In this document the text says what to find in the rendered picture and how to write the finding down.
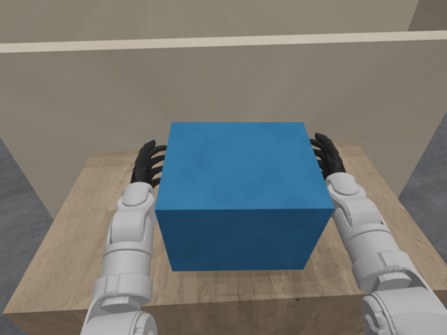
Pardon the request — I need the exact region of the left robot hand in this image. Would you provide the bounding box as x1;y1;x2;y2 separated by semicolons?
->
131;140;167;189

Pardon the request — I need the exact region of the right robot forearm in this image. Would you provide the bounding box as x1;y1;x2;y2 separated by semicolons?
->
325;172;447;314

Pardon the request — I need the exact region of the robot right upper arm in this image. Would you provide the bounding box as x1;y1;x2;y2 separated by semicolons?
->
361;287;447;335

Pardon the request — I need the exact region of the carton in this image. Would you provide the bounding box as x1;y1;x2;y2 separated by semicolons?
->
155;122;335;271

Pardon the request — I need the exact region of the right robot hand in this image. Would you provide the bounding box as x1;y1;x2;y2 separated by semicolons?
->
309;133;346;180

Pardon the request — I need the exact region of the left robot forearm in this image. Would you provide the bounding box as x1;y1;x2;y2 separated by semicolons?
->
80;182;158;335

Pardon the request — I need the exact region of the robot left upper arm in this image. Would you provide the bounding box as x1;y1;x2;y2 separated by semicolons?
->
82;311;158;335

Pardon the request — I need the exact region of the pedestal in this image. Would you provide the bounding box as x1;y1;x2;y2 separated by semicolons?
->
2;142;447;335

